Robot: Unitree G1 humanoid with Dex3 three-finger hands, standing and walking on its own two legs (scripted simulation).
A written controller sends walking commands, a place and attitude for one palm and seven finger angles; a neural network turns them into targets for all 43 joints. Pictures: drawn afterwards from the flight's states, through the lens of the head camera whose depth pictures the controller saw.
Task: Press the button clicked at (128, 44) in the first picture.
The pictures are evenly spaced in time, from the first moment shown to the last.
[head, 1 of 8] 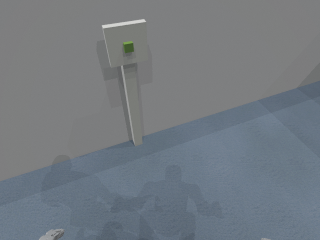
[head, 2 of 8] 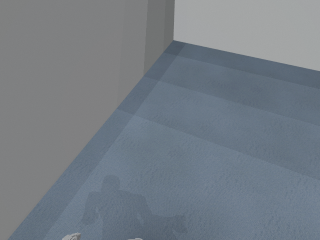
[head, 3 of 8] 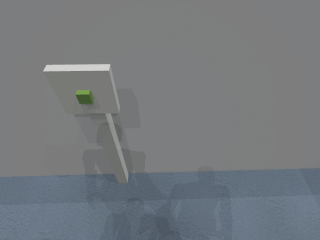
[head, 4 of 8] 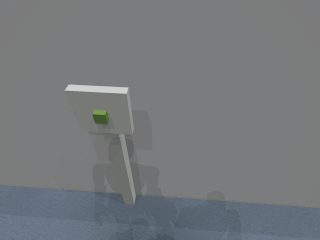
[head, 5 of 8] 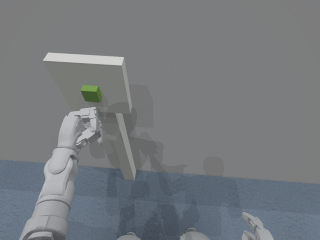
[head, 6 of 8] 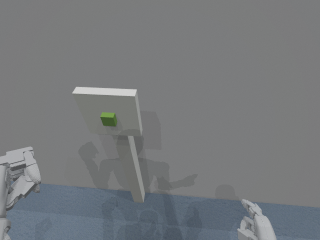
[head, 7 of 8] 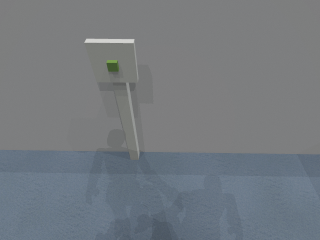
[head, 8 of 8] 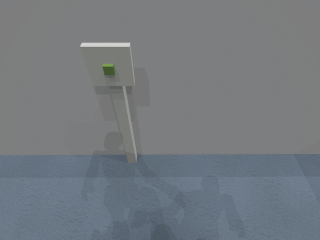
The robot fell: no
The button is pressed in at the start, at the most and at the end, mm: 0 9 0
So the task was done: yes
